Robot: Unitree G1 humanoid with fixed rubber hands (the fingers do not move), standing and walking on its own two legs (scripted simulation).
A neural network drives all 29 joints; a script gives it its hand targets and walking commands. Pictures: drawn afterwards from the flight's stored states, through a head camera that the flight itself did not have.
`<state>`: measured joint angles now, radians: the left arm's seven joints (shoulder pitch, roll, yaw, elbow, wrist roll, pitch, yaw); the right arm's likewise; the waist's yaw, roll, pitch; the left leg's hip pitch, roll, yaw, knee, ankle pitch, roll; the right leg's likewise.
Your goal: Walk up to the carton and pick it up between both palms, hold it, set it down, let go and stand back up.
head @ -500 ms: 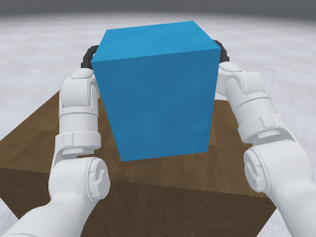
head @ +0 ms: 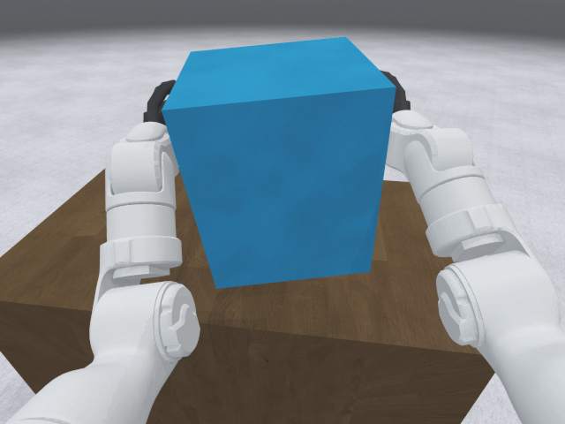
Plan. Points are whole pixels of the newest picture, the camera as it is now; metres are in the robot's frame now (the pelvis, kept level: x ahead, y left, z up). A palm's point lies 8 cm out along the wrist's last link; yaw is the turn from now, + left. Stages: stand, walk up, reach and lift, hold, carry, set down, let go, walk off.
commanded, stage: hold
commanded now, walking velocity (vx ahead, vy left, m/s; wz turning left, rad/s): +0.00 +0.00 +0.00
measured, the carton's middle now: (281, 162) +0.36 +0.00 +0.26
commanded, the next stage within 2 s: set down in 0.38 s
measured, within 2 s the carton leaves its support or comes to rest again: neither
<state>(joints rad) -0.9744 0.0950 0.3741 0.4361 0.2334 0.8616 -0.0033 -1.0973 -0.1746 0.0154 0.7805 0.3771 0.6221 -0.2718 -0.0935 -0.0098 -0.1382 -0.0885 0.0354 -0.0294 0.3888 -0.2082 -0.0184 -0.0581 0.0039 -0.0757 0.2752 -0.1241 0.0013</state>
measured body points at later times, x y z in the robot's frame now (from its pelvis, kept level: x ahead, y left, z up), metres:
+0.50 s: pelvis +0.00 +0.00 +0.00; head -0.09 +0.02 +0.44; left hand +0.39 +0.16 +0.31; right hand +0.38 -0.15 +0.32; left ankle +0.01 +0.13 -0.75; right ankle +0.02 -0.12 -0.75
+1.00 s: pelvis +0.01 +0.00 +0.00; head -0.04 +0.05 +0.44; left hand +0.42 +0.17 +0.25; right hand +0.41 -0.14 +0.24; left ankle +0.01 +0.13 -0.75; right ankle +0.02 -0.12 -0.75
